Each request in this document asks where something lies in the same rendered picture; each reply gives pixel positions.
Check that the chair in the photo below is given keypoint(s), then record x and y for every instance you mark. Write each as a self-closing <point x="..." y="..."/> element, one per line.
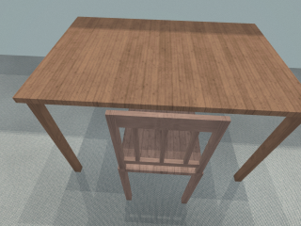
<point x="163" y="142"/>

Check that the table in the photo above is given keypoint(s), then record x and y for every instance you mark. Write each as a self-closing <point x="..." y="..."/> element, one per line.
<point x="189" y="66"/>

